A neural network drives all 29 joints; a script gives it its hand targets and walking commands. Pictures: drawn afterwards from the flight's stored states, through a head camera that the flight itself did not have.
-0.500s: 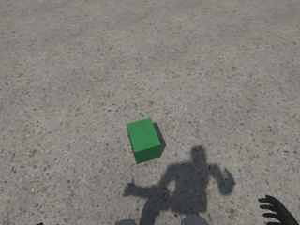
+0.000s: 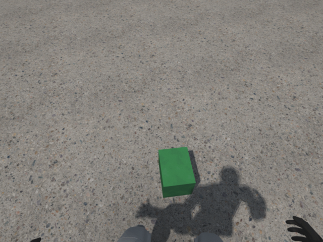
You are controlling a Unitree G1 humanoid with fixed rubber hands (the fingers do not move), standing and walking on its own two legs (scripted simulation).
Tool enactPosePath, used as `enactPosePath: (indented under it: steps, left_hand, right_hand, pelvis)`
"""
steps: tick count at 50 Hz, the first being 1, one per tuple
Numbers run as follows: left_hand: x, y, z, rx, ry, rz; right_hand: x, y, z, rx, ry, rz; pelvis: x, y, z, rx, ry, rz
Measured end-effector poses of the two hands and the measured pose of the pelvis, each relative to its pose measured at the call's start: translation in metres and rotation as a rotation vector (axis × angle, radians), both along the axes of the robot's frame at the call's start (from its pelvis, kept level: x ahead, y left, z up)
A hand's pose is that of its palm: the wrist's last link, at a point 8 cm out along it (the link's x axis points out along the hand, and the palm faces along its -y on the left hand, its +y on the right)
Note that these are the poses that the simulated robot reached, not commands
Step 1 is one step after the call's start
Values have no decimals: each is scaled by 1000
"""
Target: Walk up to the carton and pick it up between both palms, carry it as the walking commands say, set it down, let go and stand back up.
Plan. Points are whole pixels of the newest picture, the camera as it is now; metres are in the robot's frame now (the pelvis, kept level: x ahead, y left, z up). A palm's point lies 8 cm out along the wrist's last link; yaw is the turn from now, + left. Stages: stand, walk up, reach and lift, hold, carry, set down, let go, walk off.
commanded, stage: walk up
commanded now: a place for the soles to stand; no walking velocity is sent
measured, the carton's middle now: (175, 172) +0.56 -0.04 -0.65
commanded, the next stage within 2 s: none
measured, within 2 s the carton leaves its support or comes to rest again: neither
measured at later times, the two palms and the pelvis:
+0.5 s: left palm (47, 234) +0.14 +0.31 -0.08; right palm (311, 239) +0.16 -0.34 -0.07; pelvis +0.03 -0.02 +0.01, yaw +0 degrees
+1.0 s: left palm (68, 219) +0.18 +0.26 -0.07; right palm out of the picture +0.08 -0.49 -0.03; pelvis +0.06 -0.10 +0.00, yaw +3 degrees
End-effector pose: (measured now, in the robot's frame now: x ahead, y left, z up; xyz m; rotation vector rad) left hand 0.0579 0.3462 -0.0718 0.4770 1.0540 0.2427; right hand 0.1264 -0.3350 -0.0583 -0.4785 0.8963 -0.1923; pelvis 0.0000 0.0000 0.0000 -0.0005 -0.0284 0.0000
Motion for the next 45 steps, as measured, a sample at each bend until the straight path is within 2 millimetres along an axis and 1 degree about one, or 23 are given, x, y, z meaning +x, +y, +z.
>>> enactPosePath:
  steps: [3, 5, 9, 12, 18, 22, 29, 36, 37, 39, 42, 45]
  left_hand:
    - [13, -10, -10, -31, 16, -1]
    - [18, -17, -16, -47, 28, 3]
    - [21, -27, -25, -49, 38, 12]
    - [30, -33, -26, -61, 34, 8]
    - [63, -38, -16, -74, -23, 6]
    - [76, -38, -9, -72, -39, 2]
    - [89, -43, 0, -89, -38, 9]
    - [92, -46, 2, -114, -9, 19]
    - [94, -45, 4, -114, -12, 11]
    - [101, -42, 8, -108, -27, 3]
    - [108, -43, 12, -92, -47, -7]
    - [113, -52, 11, -87, -48, -15]
  right_hand:
    - [4, 1, 2, -13, 13, -11]
    - [7, -2, 1, -17, 20, -15]
    - [17, -7, -12, -6, 27, -21]
    - [22, -4, -20, 18, 37, -39]
    - [26, 2, -25, 46, 59, -33]
    - [29, -1, -21, 50, 69, -45]
    - [28, -6, -11, 45, 99, -58]
    - [26, -8, -3, 35, 129, -71]
    - [24, -12, 0, 17, 122, -74]
    - [11, -28, 6, -30, 123, -94]
    - [-16, -61, 17, -112, 161, -134]
    - [-40, -97, 27, -182, 212, -151]
  pelvis:
    - [9, -2, 1, -2, 6, 4]
    - [14, -4, 0, -6, 7, 5]
    - [20, -11, -8, -9, 3, 5]
    - [22, -13, -8, 5, -4, 3]
    - [26, -15, -2, -1, -1, -1]
    - [28, -18, 5, 2, 0, 4]
    - [31, -19, 17, 0, -3, 8]
    - [35, -20, 26, -2, 0, 13]
    - [36, -22, 26, 0, 5, 14]
    - [38, -27, 25, 4, 16, 20]
    - [42, -40, 23, 9, 22, 29]
    - [46, -56, 19, 9, 25, 38]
